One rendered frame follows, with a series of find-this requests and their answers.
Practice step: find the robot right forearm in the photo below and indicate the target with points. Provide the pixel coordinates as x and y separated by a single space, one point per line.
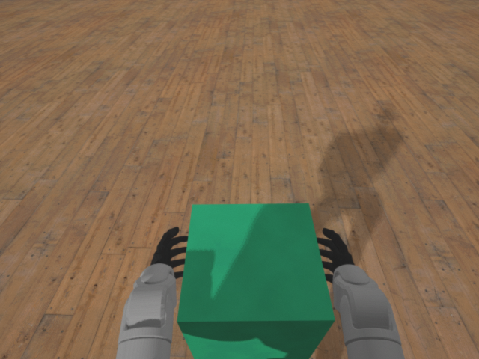
368 323

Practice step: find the carton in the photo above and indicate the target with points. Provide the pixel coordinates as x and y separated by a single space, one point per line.
253 284

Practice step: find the right robot hand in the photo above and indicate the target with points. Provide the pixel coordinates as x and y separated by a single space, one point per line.
339 254

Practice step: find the left robot hand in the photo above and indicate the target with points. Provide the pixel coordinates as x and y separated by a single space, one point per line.
164 253

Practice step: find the robot left forearm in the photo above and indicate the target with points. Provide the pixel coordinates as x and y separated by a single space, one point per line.
147 322

